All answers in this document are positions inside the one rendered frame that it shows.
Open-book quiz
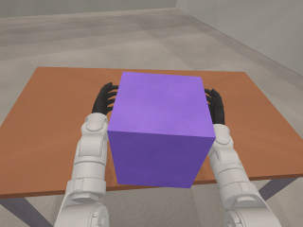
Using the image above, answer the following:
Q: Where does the right robot forearm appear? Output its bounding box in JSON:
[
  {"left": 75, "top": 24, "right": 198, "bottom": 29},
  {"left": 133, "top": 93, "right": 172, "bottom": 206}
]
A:
[{"left": 208, "top": 124, "right": 281, "bottom": 227}]

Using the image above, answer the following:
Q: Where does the right robot upper arm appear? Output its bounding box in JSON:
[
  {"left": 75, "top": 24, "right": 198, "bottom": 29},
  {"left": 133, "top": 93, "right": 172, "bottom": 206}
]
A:
[{"left": 223, "top": 206, "right": 280, "bottom": 227}]

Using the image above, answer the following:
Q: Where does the left robot upper arm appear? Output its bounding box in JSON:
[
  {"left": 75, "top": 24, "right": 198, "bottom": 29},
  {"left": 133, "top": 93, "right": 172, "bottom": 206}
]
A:
[{"left": 55, "top": 202, "right": 110, "bottom": 227}]

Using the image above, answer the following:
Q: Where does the carton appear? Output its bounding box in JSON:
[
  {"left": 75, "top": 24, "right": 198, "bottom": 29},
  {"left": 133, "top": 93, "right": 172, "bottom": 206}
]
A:
[{"left": 107, "top": 72, "right": 216, "bottom": 188}]

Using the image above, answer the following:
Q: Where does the table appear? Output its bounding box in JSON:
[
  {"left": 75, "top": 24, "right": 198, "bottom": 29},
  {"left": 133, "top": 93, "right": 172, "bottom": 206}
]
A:
[{"left": 0, "top": 66, "right": 303, "bottom": 227}]

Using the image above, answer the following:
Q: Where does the robot left hand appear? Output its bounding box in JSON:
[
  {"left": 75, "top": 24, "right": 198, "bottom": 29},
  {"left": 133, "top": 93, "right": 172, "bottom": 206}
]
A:
[{"left": 91, "top": 82, "right": 119, "bottom": 115}]

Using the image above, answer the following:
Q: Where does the left robot forearm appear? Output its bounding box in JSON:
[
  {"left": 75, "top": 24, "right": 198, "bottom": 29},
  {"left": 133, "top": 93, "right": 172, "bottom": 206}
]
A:
[{"left": 54, "top": 113, "right": 109, "bottom": 227}]

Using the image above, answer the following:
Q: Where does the robot right hand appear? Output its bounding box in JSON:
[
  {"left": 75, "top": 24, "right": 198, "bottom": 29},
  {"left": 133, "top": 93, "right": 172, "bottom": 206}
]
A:
[{"left": 204, "top": 89, "right": 225, "bottom": 125}]

